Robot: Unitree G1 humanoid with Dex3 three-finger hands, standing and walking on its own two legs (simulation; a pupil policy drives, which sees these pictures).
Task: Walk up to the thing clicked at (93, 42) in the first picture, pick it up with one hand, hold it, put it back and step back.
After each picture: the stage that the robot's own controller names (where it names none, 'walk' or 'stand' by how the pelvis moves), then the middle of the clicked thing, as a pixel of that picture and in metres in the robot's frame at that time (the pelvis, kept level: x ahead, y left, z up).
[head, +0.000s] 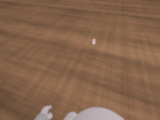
stand; (93, 41) +1.80 -0.07 -0.72
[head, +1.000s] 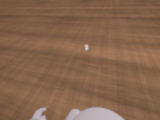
walk; (86, 47) +1.64 +0.21 -0.70
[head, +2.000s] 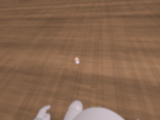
walk; (77, 60) +1.07 +0.35 -0.72
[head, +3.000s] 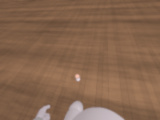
walk; (77, 77) +0.69 +0.27 -0.72
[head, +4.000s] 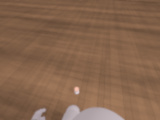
walk; (76, 90) +0.48 +0.19 -0.71
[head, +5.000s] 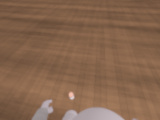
stand; (71, 95) +0.39 +0.22 -0.71
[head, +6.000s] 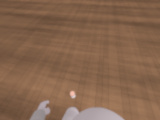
stand; (72, 94) +0.36 +0.21 -0.70
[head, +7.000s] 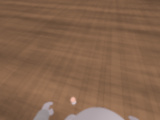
stand; (73, 100) +0.33 +0.20 -0.72
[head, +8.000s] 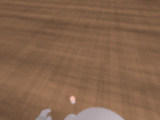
stand; (72, 99) +0.33 +0.20 -0.72
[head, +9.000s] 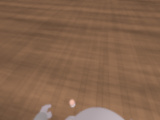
stand; (72, 103) +0.30 +0.19 -0.72
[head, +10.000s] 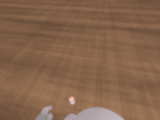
stand; (71, 100) +0.33 +0.22 -0.72
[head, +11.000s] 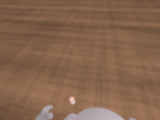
stand; (72, 100) +0.33 +0.22 -0.72
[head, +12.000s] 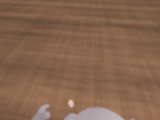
stand; (71, 103) +0.26 +0.20 -0.71
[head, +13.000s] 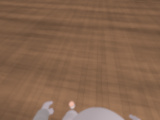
stand; (71, 104) +0.27 +0.19 -0.72
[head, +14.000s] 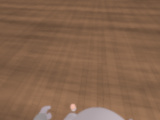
stand; (73, 107) +0.24 +0.17 -0.72
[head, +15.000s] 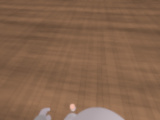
stand; (72, 107) +0.25 +0.18 -0.73
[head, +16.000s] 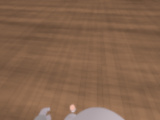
stand; (72, 108) +0.24 +0.18 -0.73
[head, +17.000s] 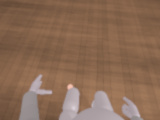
go down; (70, 87) +0.28 +0.17 -0.56
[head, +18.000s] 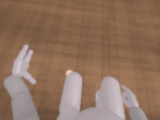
go down; (69, 74) +0.34 +0.18 -0.33
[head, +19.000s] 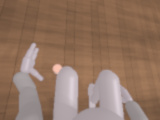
close in; (57, 69) +0.33 +0.20 -0.25
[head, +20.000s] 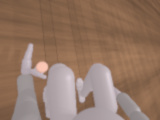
close; (40, 68) +0.33 +0.21 -0.22
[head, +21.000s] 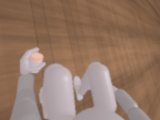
close; (35, 63) +0.36 +0.22 -0.21
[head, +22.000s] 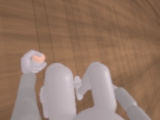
lift; (36, 62) +0.36 +0.22 -0.21
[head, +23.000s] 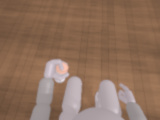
lift; (61, 72) +0.30 +0.20 -0.02
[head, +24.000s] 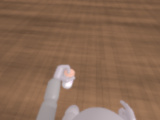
hold; (68, 78) +0.30 +0.16 +0.01
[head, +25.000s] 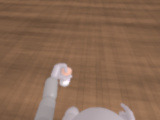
hold; (65, 76) +0.31 +0.18 +0.01
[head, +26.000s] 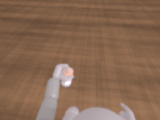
hold; (67, 77) +0.31 +0.17 +0.01
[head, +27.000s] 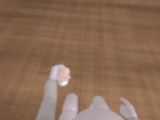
crouch; (63, 76) +0.31 +0.18 -0.06
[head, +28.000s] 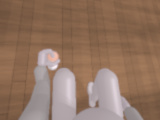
lower; (52, 61) +0.38 +0.22 -0.15
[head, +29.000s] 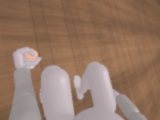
lower; (30, 59) +0.39 +0.25 -0.22
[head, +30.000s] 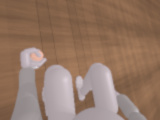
lower; (36, 59) +0.38 +0.24 -0.22
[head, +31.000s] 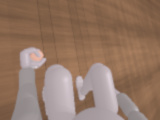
lower; (35, 59) +0.37 +0.25 -0.22
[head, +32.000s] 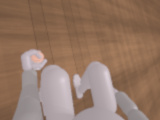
lower; (37, 61) +0.37 +0.21 -0.22
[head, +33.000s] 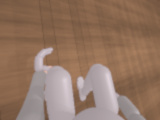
withdraw; (48, 71) +0.31 +0.17 -0.24
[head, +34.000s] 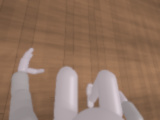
stand; (64, 72) +0.32 +0.14 -0.27
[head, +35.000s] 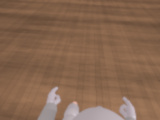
stand; (74, 105) +0.25 +0.12 -0.63
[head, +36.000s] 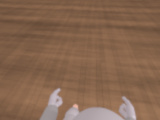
stand; (75, 108) +0.25 +0.13 -0.66
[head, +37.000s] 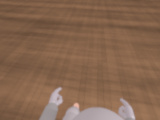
stand; (76, 106) +0.25 +0.12 -0.67
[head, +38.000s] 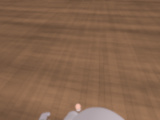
stand; (78, 107) +0.27 +0.12 -0.72
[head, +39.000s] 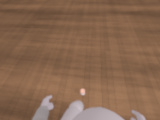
walk; (82, 92) +0.35 +0.09 -0.71
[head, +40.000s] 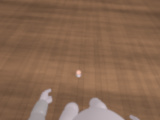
walk; (78, 73) +0.62 +0.10 -0.70
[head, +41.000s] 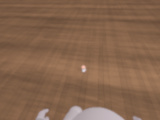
stand; (83, 68) +0.89 +0.17 -0.71
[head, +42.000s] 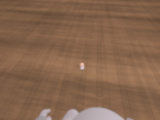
stand; (82, 66) +0.90 +0.14 -0.72
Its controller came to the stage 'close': yes
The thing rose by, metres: 0.72
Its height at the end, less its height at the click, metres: +0.00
